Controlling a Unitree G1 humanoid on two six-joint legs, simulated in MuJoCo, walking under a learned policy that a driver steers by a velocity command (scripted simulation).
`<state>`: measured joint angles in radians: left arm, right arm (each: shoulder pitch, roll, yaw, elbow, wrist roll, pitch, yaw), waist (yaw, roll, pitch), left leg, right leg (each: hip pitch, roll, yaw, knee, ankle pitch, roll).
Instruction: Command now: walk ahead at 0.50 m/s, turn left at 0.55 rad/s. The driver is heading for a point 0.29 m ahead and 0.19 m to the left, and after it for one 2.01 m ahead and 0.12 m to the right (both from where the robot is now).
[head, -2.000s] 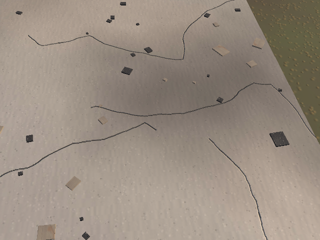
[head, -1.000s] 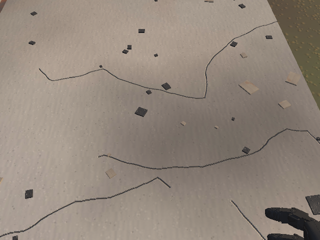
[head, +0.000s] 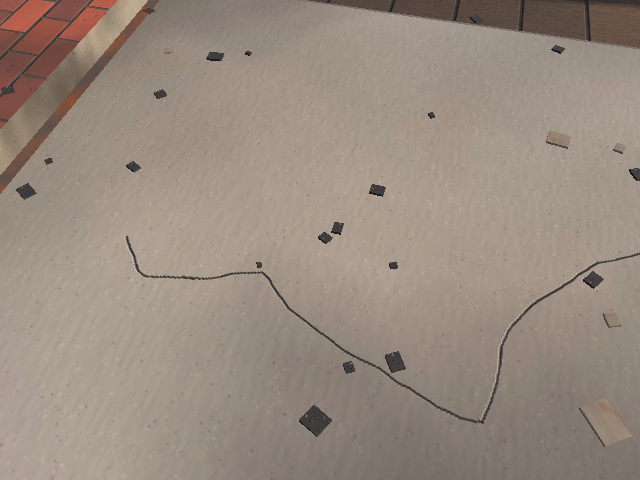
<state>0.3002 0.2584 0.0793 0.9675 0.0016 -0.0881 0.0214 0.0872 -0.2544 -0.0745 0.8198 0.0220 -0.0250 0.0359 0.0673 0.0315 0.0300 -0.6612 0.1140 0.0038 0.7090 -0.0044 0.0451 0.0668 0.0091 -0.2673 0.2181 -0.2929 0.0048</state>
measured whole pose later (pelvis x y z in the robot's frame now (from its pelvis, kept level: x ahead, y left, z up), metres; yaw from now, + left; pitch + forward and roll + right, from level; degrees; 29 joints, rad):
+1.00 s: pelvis +0.33 +0.08 +0.00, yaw +10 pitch +1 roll +0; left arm 0.15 0.31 0.09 0.78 -0.02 0.03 0.03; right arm 0.19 -0.28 -0.08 0.81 -0.02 0.00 -0.04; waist 0.02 -0.04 0.05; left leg -0.27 -0.03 -0.06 0.50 -0.25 0.01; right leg -0.45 0.10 0.17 0.63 -0.33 0.00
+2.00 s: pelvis +0.37 +0.07 +0.00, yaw -16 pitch +0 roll +0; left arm 0.18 0.27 0.03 0.72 0.02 0.04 0.01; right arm 0.18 -0.24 -0.03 0.74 -0.02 -0.03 0.00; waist 0.01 -0.03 0.02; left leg -0.24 0.00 -0.01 0.52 -0.28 0.00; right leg -0.25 0.05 0.11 0.53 -0.27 0.00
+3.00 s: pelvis +0.64 +0.02 -0.02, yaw -17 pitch +2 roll +0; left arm 0.45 0.28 0.04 0.88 -0.01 -0.05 0.01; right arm 0.03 -0.28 -0.03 0.65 0.01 -0.09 0.04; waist 0.06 0.00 0.04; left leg -0.51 -0.02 0.05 0.61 -0.13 0.07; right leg -0.06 0.00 0.07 0.84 -0.53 -0.01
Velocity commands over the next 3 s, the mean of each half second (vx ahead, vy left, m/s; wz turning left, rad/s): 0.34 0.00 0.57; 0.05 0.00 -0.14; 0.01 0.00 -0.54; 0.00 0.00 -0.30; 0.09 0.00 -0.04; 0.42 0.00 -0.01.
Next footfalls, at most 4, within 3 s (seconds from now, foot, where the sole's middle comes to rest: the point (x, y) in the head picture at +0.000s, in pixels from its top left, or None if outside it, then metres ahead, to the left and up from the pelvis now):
0.12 left None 0.23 0.12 -0.77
0.58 right None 0.48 0.00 -0.77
0.94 left None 0.35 0.21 -0.77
1.38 right None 0.38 -0.06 -0.77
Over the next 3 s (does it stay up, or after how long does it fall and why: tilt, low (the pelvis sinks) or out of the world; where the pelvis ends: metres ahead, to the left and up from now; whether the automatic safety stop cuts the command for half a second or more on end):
stays up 0.64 0.02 -0.02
